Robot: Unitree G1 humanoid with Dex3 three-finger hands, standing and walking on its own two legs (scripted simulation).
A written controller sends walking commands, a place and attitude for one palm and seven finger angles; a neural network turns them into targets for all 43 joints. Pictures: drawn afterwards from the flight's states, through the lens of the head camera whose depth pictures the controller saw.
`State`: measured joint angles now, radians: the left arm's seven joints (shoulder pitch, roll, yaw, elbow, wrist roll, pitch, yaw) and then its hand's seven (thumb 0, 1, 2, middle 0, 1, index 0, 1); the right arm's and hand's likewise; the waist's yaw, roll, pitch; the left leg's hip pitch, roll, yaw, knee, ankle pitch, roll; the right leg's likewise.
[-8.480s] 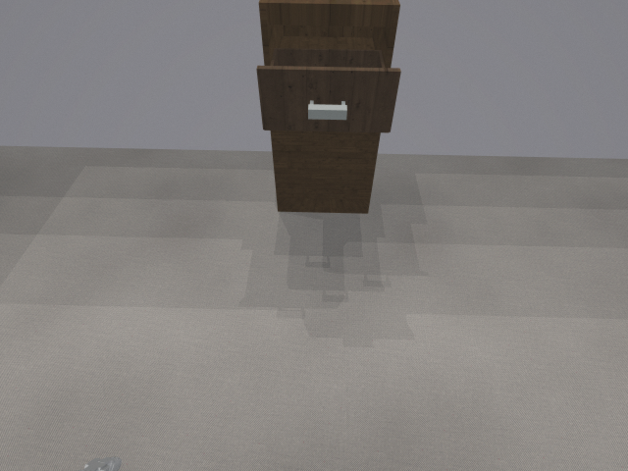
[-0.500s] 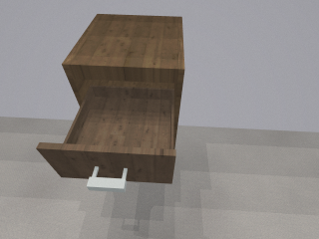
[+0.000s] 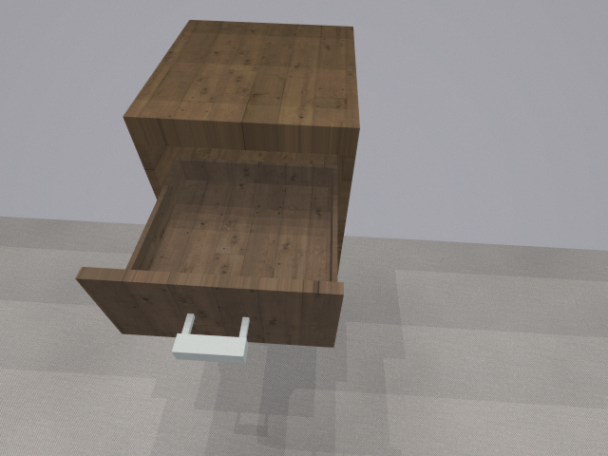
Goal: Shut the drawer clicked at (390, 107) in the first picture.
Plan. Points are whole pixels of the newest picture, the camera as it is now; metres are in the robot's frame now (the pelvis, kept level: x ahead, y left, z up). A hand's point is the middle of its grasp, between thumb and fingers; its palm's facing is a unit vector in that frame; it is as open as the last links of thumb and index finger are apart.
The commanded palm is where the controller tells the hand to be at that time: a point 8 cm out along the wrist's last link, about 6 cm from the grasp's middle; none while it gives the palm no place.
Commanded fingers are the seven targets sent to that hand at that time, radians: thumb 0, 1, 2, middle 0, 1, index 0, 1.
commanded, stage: raise the hand and make a fist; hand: left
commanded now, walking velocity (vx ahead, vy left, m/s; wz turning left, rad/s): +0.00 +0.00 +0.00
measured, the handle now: (214, 334) +0.29 +0.16 -0.06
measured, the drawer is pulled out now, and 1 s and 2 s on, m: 0.30 0.29 0.29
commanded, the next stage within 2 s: bring the fist close to the handle in 1.86 s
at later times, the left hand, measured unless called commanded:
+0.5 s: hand out of the picture +0.12 +0.15 -0.04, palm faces +0.06 -1.00 -0.01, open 5.3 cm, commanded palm +0.09 +0.20 -0.03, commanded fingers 0.00 0.90 0.90 -0.76 -0.91 -0.76 -0.91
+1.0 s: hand (196, 455) +0.13 +0.13 +0.01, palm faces -0.01 -1.00 -0.02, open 3.2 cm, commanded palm +0.08 +0.18 +0.01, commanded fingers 0.00 0.90 0.90 -1.26 -1.45 -1.26 -1.45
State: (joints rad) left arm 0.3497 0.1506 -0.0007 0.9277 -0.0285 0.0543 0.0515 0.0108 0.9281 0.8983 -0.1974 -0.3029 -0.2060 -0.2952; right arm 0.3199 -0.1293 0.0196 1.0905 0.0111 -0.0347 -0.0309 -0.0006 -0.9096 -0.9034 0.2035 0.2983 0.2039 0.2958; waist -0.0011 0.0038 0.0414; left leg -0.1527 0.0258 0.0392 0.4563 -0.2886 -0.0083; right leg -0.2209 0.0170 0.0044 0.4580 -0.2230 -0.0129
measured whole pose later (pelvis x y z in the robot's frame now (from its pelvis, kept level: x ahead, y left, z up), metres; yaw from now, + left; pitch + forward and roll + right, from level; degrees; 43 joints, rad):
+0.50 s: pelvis -0.03 +0.00 -0.10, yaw +5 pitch +13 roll -2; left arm 0.65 0.16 -0.02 -0.22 -0.17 -0.45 -0.22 0.01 0.90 0.90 -0.53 -0.69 -0.58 -0.70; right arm 0.10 -0.23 -0.02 0.41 0.02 -0.23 0.00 0.01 -0.91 -0.90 0.20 0.30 0.20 0.30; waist 0.06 0.00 -0.14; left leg -0.86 0.00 -0.07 1.23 -0.59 -0.02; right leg -0.88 -0.02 -0.09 1.18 -0.53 -0.02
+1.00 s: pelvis -0.02 +0.00 -0.08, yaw +4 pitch +13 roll -1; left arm 0.80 0.17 -0.07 -0.42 -0.15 -0.36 -0.15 0.01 0.90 0.90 -1.06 -1.24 -1.07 -1.24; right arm 0.26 -0.25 -0.05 0.43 0.05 -0.17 -0.03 0.01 -0.91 -0.90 0.20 0.30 0.20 0.30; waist -0.01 0.03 -0.14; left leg -0.78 0.00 -0.03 1.12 -0.56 0.00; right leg -0.81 -0.02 -0.06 1.09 -0.50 -0.01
